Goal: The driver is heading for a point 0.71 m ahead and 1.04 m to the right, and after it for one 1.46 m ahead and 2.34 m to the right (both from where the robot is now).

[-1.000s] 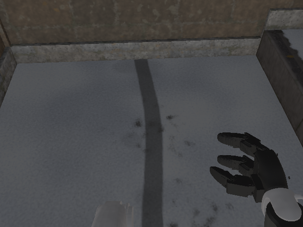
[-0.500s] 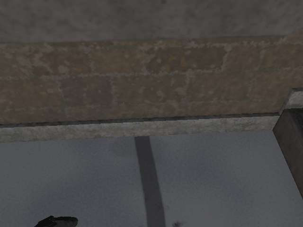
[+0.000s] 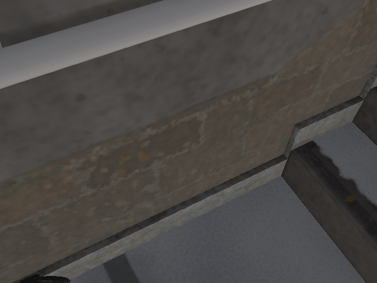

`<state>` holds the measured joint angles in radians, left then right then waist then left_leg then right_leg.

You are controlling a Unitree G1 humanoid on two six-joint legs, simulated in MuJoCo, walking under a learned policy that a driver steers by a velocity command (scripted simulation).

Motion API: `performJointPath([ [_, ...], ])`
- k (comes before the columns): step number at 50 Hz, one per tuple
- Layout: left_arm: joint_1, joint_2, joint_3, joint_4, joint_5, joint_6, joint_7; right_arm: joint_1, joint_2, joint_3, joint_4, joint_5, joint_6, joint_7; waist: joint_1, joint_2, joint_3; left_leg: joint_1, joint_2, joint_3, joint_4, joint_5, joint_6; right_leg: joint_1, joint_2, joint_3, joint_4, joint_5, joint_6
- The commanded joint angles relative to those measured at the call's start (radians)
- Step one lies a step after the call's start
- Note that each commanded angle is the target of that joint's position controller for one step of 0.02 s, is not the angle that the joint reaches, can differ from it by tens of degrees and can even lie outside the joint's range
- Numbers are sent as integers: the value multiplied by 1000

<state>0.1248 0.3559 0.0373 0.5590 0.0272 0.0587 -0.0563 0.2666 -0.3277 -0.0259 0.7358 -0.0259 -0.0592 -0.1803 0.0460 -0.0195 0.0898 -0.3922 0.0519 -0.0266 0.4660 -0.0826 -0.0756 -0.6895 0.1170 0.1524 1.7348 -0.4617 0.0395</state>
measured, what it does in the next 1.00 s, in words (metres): steps to the right, turning right: right foot, then left foot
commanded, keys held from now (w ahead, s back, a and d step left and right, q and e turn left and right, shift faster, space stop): w+e+shift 1.00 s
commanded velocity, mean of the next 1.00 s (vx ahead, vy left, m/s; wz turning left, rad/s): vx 0.68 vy -0.38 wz -0.99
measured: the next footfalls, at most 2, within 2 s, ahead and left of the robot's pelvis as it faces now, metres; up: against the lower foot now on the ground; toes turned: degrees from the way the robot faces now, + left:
right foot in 0.28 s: +0.13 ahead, -0.26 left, +0.00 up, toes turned -12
left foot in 0.52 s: +0.28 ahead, -0.11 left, +0.00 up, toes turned -29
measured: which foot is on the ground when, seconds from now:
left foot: down 0.00-0.28, up 0.30-0.50, down 0.52-0.84, up 0.86-1.00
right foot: up 0.00-0.26, down 0.28-0.52, up 0.54-0.84, down 0.86-1.00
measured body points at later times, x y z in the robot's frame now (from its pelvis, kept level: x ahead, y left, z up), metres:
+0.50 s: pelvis +0.15 -0.17 +0.01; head +0.18 -0.18 +0.46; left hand +0.31 +0.05 -0.11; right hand +0.13 -0.50 -0.09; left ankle +0.23 -0.08 -0.72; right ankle +0.09 -0.25 -0.73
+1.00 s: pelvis +0.29 -0.49 +0.00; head +0.28 -0.52 +0.45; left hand +0.53 -0.36 -0.12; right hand +0.19 -0.77 -0.10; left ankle +0.38 -0.37 -0.50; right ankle +0.22 -0.49 -0.73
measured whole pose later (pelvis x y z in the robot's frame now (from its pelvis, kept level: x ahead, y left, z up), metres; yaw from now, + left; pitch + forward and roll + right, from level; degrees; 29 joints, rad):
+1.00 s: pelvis +0.29 -0.49 +0.00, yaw -57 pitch +2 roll +0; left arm 0.38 0.28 0.02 0.85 0.03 -0.03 -0.02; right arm 0.12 -0.23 0.00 0.68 -0.08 -0.04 0.00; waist 0.01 0.06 0.01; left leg -0.78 0.14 -0.01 1.83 -0.33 -0.02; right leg -0.25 0.16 0.07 0.59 -0.35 -0.11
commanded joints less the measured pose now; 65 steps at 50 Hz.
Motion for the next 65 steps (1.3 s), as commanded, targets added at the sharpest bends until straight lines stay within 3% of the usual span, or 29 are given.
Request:
performJointPath([
  [1,-57,10,-20,-235,4,0,-11,-10,-152,-43,-36,-4,-19,-1,65,36,-120,-34,204,-7,-184,265,115,89,-169,17,-327,192,-29],
  [7,-47,-26,-15,-191,-24,17,-44,106,-312,-138,10,58,-5,26,21,173,-111,174,384,-40,-309,2,155,134,-253,-13,-789,286,-24],
  [13,47,59,39,-164,-19,5,-58,46,-360,-170,22,24,30,43,92,213,-78,202,270,164,-177,-40,111,421,-139,-157,-1119,98,-83],
  [15,222,146,76,-47,-15,-20,-73,71,-234,-130,2,18,38,40,108,-82,-61,-16,90,198,267,-336,118,639,-37,-54,-1280,423,-176],
  [16,267,284,106,-78,29,-42,-84,8,-176,-102,-86,0,24,46,103,-364,-135,-406,-107,122,480,-558,78,814,-180,430,-1413,289,-368],
  [17,234,267,112,-86,-4,-72,-71,-7,-157,-86,-100,33,4,66,75,-419,-162,-518,-84,-28,677,-581,93,842,-278,604,-1515,178,-468],
  [18,204,202,92,-27,30,-54,-67,39,-150,-88,-25,-15,53,84,49,-424,-182,-453,-12,3,718,-561,118,824,-278,464,-1507,182,-389],
  [20,14,104,63,-59,32,-41,-64,54,-250,-119,24,2,46,91,-41,-199,-117,-176,32,-8,508,-420,91,527,-152,298,-1438,221,-313],
  [25,-114,74,54,-31,22,-60,-85,249,-204,-112,125,63,19,57,-197,-42,-153,571,53,-37,-56,-121,67,51,-82,313,-1340,74,-229],
  [27,-95,-12,22,-66,20,-83,-80,368,-362,-147,157,27,2,39,-213,257,-246,699,485,-576,-356,-601,138,-86,41,105,-867,-19,-135],
  [28,6,55,35,-20,10,-65,-80,202,-349,-149,130,11,8,36,-111,276,-148,552,542,-670,-379,-668,201,-91,-74,56,-756,38,-129],
  [32,8,49,26,62,32,-37,-108,109,-168,-104,127,-14,-8,88,-66,148,8,524,313,-115,-269,-171,138,-158,-164,-33,-559,233,-108],
  [38,-70,-57,-29,40,-2,-38,-72,50,-175,-94,133,-15,-11,139,-27,253,-36,258,234,278,-248,364,109,277,-141,-281,-864,114,-131],
  [40,196,20,9,112,0,-25,-27,-27,-193,-85,88,1,3,140,130,217,-175,261,274,305,107,987,120,508,-77,-311,-835,113,-181],
  [42,536,151,78,253,-9,-63,13,-225,-221,-88,-8,11,22,180,326,31,-246,-32,166,267,748,614,87,901,-5,-289,-1200,273,-224],
  [43,371,225,93,260,0,-62,16,-196,-74,-46,-15,-36,22,192,175,-184,-27,-402,42,193,1017,-356,77,867,-128,-1,-1338,214,-187],
  [44,328,357,109,200,-18,-58,32,-137,-45,-30,-121,-74,6,185,66,-270,-164,-584,17,49,1161,-354,51,984,-303,427,-1420,500,-284],
  [45,355,312,107,202,-24,-70,52,-181,-63,-25,-146,-68,3,175,69,-150,-250,-560,35,-8,1222,-278,46,926,-368,583,-1500,201,-355],
  [46,309,241,83,218,-16,-75,60,-181,-48,-17,-140,-67,-13,171,18,-59,-122,-617,62,-1,1248,-246,50,813,-351,567,-1513,17,-356],
  [49,265,79,18,234,5,-118,50,-168,48,26,-144,-59,-1,179,-51,36,-26,-732,84,24,1552,-225,68,550,-284,384,-1424,346,-262],
  [52,294,49,4,303,20,-150,36,-341,166,78,-295,-56,21,154,-67,-107,1,-922,11,62,1804,-405,108,420,-230,314,-1426,583,-233],
  [55,308,47,7,336,-23,-134,77,-530,81,95,-422,-53,32,146,-36,-34,25,-505,-18,173,1191,-561,101,174,-182,230,-1749,912,-290],
  [57,177,94,30,267,-67,-137,94,-164,40,59,-277,-34,27,134,-216,-43,-348,129,-136,208,958,-283,116,239,-144,65,-1480,2109,-260],
  [58,133,187,81,254,-60,-186,91,9,18,39,-265,-1,28,111,-299,-187,-433,157,-101,44,811,-317,152,433,-271,147,-1241,2449,-258],
  [59,88,213,113,215,-77,-220,85,170,-91,-3,-228,-12,-4,128,-361,-89,-585,298,-95,-12,581,-320,171,550,-227,153,-943,2550,-198],
  [60,-49,156,109,183,-62,-240,67,287,-149,-38,-152,-7,-27,135,-433,121,-628,467,-8,-149,225,-321,219,472,-67,72,-481,2038,-157],
  [61,-121,-97,45,131,6,-257,40,271,-165,-59,-42,6,-12,139,-308,409,-476,537,188,-504,21,160,296,81,128,67,-58,444,-139],
  [63,45,-145,27,71,41,-222,27,38,93,-12,-31,0,9,148,-70,170,-380,440,323,-796,-48,-85,400,-224,26,90,415,374,-160],
  [65,-111,-279,-35,-25,63,-177,47,103,189,-1,117,-25,-29,159,-40,-26,-54,334,240,-462,-79,-159,320,-590,20,101,747,184,-227],
])
Keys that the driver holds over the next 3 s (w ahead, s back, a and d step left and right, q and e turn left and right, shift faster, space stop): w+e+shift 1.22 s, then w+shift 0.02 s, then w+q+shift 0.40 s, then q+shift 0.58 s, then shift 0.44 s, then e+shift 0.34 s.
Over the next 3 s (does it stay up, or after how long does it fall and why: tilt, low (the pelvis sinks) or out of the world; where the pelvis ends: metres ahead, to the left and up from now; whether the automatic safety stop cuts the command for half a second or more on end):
stays up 0.61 -1.38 0.54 its command is cut before an obstacle from the start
